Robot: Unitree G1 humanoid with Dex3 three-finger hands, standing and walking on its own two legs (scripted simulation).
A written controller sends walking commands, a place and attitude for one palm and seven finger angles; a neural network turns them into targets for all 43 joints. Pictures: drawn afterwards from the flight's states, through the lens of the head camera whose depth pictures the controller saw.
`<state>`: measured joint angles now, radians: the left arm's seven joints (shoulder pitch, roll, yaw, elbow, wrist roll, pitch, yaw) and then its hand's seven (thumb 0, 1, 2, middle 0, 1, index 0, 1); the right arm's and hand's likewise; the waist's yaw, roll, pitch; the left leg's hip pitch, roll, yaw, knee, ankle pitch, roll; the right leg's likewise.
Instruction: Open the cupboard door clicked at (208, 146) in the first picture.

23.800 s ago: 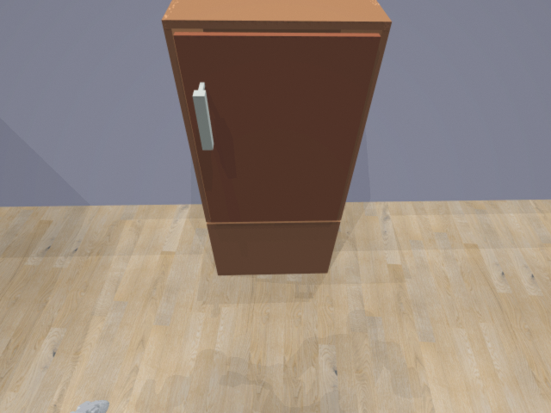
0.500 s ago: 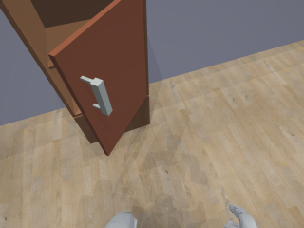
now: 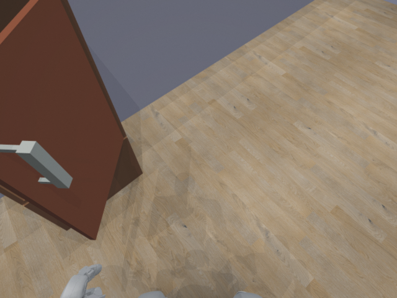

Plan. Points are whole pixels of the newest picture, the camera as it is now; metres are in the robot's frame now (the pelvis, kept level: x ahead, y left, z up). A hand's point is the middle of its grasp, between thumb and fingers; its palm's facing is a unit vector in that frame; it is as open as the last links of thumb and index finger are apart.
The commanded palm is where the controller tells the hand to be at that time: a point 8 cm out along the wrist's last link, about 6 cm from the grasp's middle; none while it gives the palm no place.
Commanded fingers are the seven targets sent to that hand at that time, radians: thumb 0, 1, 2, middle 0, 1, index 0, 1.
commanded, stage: walk to a spot facing it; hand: left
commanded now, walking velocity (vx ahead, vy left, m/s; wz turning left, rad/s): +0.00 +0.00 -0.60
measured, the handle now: (37, 166) +0.34 +0.34 +0.05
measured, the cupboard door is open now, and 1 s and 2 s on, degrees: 44 44 44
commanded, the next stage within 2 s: none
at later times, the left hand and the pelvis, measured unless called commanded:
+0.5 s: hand (127, 271) +0.18 +0.18 -0.15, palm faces -0.28 -0.94 -0.18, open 7.4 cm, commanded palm none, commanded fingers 0.00 0.90 0.90 -0.20 -0.30 -0.20 -0.30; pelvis +0.03 +0.02 +0.02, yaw -18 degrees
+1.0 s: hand (152, 250) +0.23 +0.13 -0.17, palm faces -0.48 -0.86 -0.15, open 7.4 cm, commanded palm none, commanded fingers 0.00 0.90 0.90 -0.20 -0.30 -0.20 -0.30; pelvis +0.14 -0.03 +0.01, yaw -34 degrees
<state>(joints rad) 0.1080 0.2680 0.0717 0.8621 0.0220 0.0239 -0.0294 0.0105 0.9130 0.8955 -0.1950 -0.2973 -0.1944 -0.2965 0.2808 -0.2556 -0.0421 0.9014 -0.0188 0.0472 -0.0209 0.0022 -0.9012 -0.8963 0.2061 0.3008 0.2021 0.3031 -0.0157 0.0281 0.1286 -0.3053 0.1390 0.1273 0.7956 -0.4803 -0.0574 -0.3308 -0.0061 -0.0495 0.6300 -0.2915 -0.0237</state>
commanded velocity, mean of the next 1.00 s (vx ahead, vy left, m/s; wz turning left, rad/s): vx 0.17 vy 0.00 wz -0.58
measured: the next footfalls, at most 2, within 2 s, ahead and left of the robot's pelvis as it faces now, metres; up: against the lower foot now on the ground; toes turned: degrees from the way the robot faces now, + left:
left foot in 0.28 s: +0.09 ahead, +0.13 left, +0.00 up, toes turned -7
right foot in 0.62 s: +0.02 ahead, -0.12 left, +0.00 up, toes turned -28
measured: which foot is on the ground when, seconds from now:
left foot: up 0.00-0.26, down 0.28-0.62, up 0.64-0.96, down 0.98-1.00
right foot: down 0.00-0.28, up 0.30-0.60, down 0.62-0.98, up 1.00-1.00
